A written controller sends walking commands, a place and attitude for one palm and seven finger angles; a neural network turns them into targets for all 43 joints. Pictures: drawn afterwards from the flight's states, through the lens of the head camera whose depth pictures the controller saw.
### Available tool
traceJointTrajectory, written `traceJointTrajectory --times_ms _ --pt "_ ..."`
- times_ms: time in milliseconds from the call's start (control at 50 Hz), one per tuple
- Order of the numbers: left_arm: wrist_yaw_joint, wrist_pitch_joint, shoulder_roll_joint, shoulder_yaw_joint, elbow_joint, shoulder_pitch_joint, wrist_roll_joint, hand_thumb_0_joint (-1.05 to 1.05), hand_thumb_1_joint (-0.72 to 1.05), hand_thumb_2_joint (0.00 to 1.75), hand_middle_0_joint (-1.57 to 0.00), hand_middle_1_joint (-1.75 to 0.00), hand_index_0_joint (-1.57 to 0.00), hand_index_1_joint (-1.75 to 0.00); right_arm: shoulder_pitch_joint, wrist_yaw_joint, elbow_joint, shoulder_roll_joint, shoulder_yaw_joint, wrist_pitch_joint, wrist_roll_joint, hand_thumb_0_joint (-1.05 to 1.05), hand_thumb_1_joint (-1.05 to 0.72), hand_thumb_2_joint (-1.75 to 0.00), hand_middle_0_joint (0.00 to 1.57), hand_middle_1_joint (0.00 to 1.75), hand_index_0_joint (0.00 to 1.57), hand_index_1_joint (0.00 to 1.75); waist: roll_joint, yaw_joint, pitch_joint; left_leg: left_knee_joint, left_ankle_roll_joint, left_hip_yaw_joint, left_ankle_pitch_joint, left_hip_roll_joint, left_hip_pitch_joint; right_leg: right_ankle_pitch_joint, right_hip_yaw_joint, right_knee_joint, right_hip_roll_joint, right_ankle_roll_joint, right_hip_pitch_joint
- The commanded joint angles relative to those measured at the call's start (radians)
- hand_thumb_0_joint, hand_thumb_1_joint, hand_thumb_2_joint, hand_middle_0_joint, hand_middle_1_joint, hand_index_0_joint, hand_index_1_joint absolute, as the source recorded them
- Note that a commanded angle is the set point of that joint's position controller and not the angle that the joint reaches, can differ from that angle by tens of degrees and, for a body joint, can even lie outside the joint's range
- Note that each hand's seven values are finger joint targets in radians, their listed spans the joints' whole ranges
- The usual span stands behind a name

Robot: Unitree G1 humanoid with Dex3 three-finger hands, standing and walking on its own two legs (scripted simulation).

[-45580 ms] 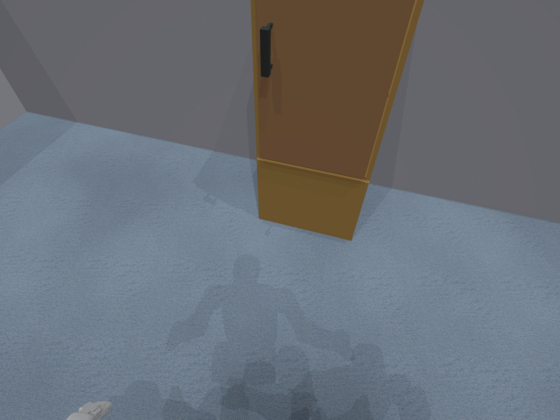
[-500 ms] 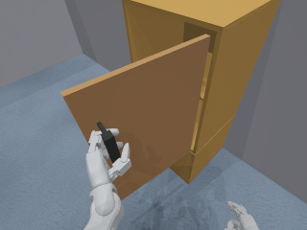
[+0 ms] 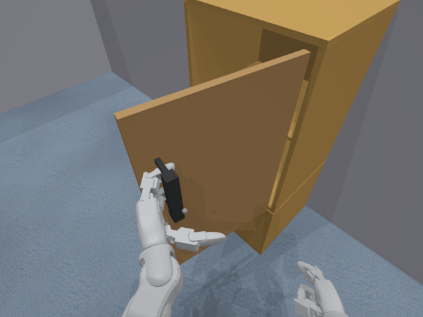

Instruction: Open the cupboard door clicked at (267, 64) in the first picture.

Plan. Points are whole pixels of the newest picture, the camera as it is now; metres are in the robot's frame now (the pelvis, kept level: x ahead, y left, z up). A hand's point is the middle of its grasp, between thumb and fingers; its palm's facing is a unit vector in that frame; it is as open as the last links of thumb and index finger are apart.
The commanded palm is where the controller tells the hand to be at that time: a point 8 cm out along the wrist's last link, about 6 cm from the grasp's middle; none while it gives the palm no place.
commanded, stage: open thumb and fingers to let go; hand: left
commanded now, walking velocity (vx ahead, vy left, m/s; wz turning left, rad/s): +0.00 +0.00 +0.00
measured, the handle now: (168, 190) +0.33 +0.11 +0.08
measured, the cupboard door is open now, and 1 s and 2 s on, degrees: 79 81 81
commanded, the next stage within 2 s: slide the hand sideways off the handle in 0.08 s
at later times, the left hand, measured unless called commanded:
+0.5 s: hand (184, 232) +0.24 +0.07 +0.09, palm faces -0.08 -1.00 +0.02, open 16.3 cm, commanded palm +0.22 +0.12 +0.08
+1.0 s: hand (161, 249) +0.21 +0.10 +0.08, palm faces +0.00 -1.00 -0.03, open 16.2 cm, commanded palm +0.18 +0.16 +0.08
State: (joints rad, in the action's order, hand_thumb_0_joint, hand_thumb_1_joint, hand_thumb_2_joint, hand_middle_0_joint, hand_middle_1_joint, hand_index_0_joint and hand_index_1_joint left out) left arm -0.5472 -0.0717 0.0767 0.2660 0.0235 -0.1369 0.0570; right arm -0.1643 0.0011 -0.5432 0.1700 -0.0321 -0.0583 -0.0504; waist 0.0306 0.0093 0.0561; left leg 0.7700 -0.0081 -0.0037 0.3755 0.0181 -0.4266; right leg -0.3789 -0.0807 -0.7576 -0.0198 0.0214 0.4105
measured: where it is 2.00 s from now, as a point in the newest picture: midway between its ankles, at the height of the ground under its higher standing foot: outside the picture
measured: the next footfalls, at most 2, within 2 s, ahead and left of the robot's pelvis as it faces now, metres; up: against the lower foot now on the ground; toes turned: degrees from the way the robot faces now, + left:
none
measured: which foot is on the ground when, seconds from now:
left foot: down 0.00-1.00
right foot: down 0.00-1.00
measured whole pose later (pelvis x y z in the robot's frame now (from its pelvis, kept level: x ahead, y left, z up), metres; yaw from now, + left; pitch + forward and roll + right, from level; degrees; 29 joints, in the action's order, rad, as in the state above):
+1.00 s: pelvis +0.01 -0.01 -0.01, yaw -1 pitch +5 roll +0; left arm 0.00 -0.19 -0.13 0.11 0.34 -0.53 -0.11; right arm -0.27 -0.01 -0.43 0.23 -0.03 0.08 0.01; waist 0.04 0.01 0.07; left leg 0.85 -0.02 0.00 0.43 0.03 -0.51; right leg -0.44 -0.07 -0.85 -0.01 0.03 0.50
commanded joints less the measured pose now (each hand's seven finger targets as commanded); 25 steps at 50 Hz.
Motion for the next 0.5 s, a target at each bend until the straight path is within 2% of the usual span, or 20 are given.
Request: traceJointTrajectory --times_ms 0,20,40,120,160,180,200,220,240,260,280,300,320,340,380,400,480 --pt "-0.034 -0.024 0.125 0.010 0.231 0.197 0.026 0.00 -0.50 0.30 -0.17 -0.40 -0.17 -0.40 0.134 -0.004 0.164 0.094 0.040 0.035 0.003 0.00 -0.90 -0.90 0.20 0.30 0.20 0.30 -0.064 0.013 0.154 -0.108 0.016 -0.021 -0.177 -0.017 0.064 0.149 -0.003 0.114 0.020 0.025 -0.033" --pt "-0.035 -0.017 0.128 0.008 0.228 0.181 0.024 0.00 -0.50 0.30 -0.16 -0.35 -0.16 -0.35 0.138 -0.001 0.166 0.093 0.041 0.031 0.004 0.00 -0.90 -0.90 0.20 0.30 0.20 0.30 -0.073 0.016 0.162 -0.110 0.015 -0.021 -0.180 -0.014 0.067 0.151 -0.006 0.110 0.022 0.025 -0.034" --pt "-0.038 -0.011 0.127 0.008 0.248 0.180 0.025 0.00 -0.50 0.30 -0.15 -0.30 -0.15 -0.30 0.143 0.001 0.168 0.093 0.042 0.027 0.005 0.00 -0.90 -0.90 0.20 0.30 0.20 0.30 -0.054 0.018 0.171 -0.108 0.013 -0.020 -0.192 -0.013 0.068 0.159 -0.008 0.103 0.023 0.028 -0.035" --pt "-0.040 0.016 0.173 0.053 0.253 0.180 0.028 0.00 -0.50 0.30 -0.15 -0.30 -0.15 -0.30 0.154 0.014 0.170 0.091 0.040 0.022 0.008 0.00 -0.90 -0.90 0.20 0.30 0.20 0.30 -0.042 0.015 0.161 -0.104 0.009 -0.031 -0.185 -0.007 0.061 0.145 -0.021 0.081 0.028 0.032 -0.009" --pt "-0.046 0.021 0.161 0.039 0.259 0.213 0.024 0.00 -0.50 0.30 -0.15 -0.30 -0.15 -0.30 0.155 0.012 0.167 0.094 0.042 0.022 0.008 0.00 -0.90 -0.90 0.20 0.30 0.20 0.30 -0.054 0.010 0.165 -0.095 0.009 -0.029 -0.169 -0.010 0.055 0.131 -0.016 0.087 0.027 0.029 -0.004" --pt "0.163 -0.028 0.052 0.242 0.255 0.220 0.123 0.00 -0.50 0.30 -0.15 -0.30 -0.15 -0.30 0.050 0.018 0.139 0.137 0.042 0.019 0.013 0.00 -0.90 -0.90 0.20 0.30 0.20 0.30 -0.112 -0.094 0.102 -0.087 0.028 -0.034 -0.184 -0.008 0.082 0.194 0.031 0.085 0.016 0.018 0.044" --pt "0.283 -0.076 -0.027 0.157 0.319 0.262 0.076 0.00 -0.50 0.30 -0.15 -0.30 -0.15 -0.30 0.035 0.008 0.172 0.132 0.057 0.022 0.028 0.00 -0.90 -0.90 0.20 0.30 0.20 0.30 -0.076 -0.061 0.175 -0.081 0.033 -0.026 -0.201 -0.010 0.085 0.240 0.031 0.071 0.013 0.024 0.012" --pt "0.371 -0.114 -0.054 0.152 0.349 0.247 0.058 0.00 -0.50 0.30 -0.15 -0.30 -0.15 -0.30 0.039 -0.001 0.190 0.127 0.051 0.037 0.033 0.00 -0.90 -0.90 0.20 0.30 0.20 0.30 -0.043 -0.046 0.216 -0.073 0.035 -0.020 -0.210 -0.015 0.099 0.259 0.034 0.057 0.012 0.025 -0.005" --pt "0.445 -0.135 -0.064 0.152 0.348 0.240 0.028 0.00 -0.50 0.30 -0.15 -0.30 -0.15 -0.30 0.032 -0.008 0.199 0.126 0.047 0.051 0.041 0.00 -0.90 -0.90 0.20 0.30 0.20 0.30 -0.034 -0.053 0.211 -0.073 0.036 -0.024 -0.202 -0.016 0.101 0.254 0.031 0.054 0.010 0.024 0.002" --pt "0.500 -0.147 -0.057 0.150 0.355 0.222 -0.008 0.00 -0.50 0.30 -0.15 -0.30 -0.15 -0.30 0.033 -0.013 0.214 0.125 0.041 0.067 0.051 0.00 -0.90 -0.90 0.20 0.30 0.20 0.30 -0.019 -0.049 0.202 -0.074 0.036 -0.027 -0.180 -0.016 0.096 0.228 0.029 0.055 0.012 0.024 0.010" --pt "0.528 -0.148 -0.041 0.136 0.362 0.218 -0.053 0.00 -0.50 0.30 -0.15 -0.30 -0.15 -0.30 0.040 -0.017 0.227 0.121 0.035 0.083 0.060 0.00 -0.90 -0.90 0.20 0.30 0.20 0.30 -0.009 -0.047 0.193 -0.079 0.034 -0.034 -0.146 -0.016 0.088 0.185 0.021 0.059 0.017 0.023 0.021" --pt "0.534 -0.136 -0.020 0.130 0.334 0.210 -0.087 0.00 -0.50 0.30 -0.15 -0.30 -0.15 -0.30 0.048 -0.021 0.231 0.120 0.026 0.098 0.068 0.00 -0.90 -0.90 0.20 0.30 0.20 0.30 -0.013 -0.050 0.141 -0.091 0.029 -0.048 -0.096 -0.012 0.070 0.123 0.010 0.064 0.023 0.022 0.049" --pt "0.523 -0.128 -0.005 0.113 0.321 0.213 -0.114 0.00 -0.50 0.30 -0.15 -0.30 -0.15 -0.30 0.052 -0.024 0.233 0.122 0.022 0.113 0.070 0.00 -0.90 -0.90 0.20 0.30 0.20 0.30 -0.046 -0.050 0.115 -0.101 0.027 -0.057 -0.046 -0.013 0.048 0.073 0.002 0.071 0.024 0.016 0.063" --pt "0.503 -0.122 -0.028 0.070 0.330 0.197 -0.125 0.00 -0.50 0.30 -0.15 -0.30 -0.15 -0.30 0.056 -0.028 0.234 0.127 0.026 0.125 0.071 0.00 -0.90 -0.90 0.20 0.30 0.20 0.30 -0.059 -0.038 0.128 -0.107 0.023 -0.061 -0.024 -0.013 0.043 0.048 0.001 0.074 0.025 0.016 0.060" --pt "0.464 -0.106 -0.038 0.041 0.340 0.143 -0.123 0.00 -0.50 0.30 -0.15 -0.30 -0.15 -0.30 0.055 -0.026 0.239 0.127 0.026 0.142 0.070 0.00 -0.90 -0.90 0.20 0.30 0.20 0.30 -0.070 -0.022 0.134 -0.114 0.022 -0.057 -0.019 -0.015 0.038 0.038 -0.001 0.077 0.024 0.012 0.054" --pt "0.445 -0.101 -0.077 0.006 0.344 0.119 -0.115 0.00 -0.50 0.30 -0.15 -0.30 -0.15 -0.30 0.051 -0.024 0.239 0.132 0.025 0.145 0.066 0.00 -0.90 -0.90 0.20 0.30 0.20 0.30 -0.074 -0.007 0.148 -0.116 0.021 -0.055 -0.024 -0.020 0.029 0.036 0.002 0.075 0.023 0.015 0.035" --pt "0.410 -0.102 -0.101 -0.016 0.368 0.074 -0.078 0.00 -0.50 0.30 -0.15 -0.30 -0.15 -0.30 0.043 -0.015 0.245 0.127 0.024 0.148 0.060 0.00 -0.90 -0.90 0.20 0.30 0.20 0.30 -0.072 -0.002 0.140 -0.109 0.023 -0.037 -0.054 -0.017 0.027 0.056 0.009 0.074 0.021 0.015 0.035"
